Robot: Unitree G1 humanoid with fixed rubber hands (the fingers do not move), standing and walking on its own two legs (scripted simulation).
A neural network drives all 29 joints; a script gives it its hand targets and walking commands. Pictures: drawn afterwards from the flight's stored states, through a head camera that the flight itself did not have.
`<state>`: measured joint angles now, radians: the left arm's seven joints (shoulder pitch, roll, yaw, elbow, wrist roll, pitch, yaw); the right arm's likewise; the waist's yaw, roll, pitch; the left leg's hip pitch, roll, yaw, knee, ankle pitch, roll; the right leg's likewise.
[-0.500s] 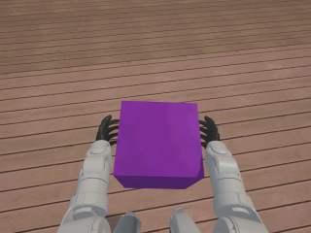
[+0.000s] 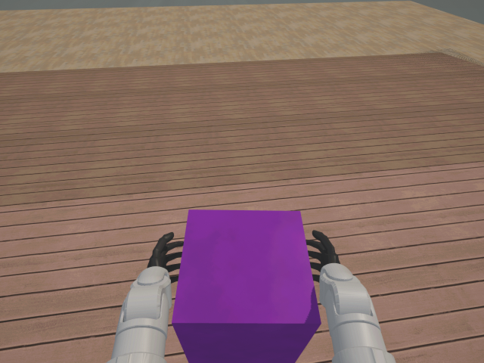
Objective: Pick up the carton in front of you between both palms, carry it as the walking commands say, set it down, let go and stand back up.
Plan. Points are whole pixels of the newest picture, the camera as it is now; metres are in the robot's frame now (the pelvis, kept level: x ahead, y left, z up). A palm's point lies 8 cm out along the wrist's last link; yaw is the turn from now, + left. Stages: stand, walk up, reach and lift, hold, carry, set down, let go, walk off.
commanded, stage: reach and lift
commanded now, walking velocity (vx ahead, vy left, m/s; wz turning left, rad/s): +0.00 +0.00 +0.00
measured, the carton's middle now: (243, 290) +0.30 +0.00 -0.06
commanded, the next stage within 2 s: hold in 0.96 s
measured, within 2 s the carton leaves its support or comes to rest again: neither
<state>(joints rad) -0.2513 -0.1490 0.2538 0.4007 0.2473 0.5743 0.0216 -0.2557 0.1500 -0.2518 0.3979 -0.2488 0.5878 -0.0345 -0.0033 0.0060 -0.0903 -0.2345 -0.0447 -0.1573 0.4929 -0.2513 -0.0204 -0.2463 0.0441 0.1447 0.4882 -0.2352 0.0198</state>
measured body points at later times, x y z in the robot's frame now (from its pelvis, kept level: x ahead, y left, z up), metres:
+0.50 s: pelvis -0.01 +0.00 +0.00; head -0.03 +0.00 +0.45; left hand +0.30 +0.15 +0.02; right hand +0.30 -0.15 +0.02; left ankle +0.01 +0.14 -0.74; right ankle +0.02 -0.13 -0.74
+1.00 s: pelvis +0.00 +0.00 +0.01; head -0.03 +0.00 +0.46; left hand +0.30 +0.15 +0.03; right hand +0.30 -0.15 +0.03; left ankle +0.01 +0.13 -0.74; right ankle +0.02 -0.13 -0.74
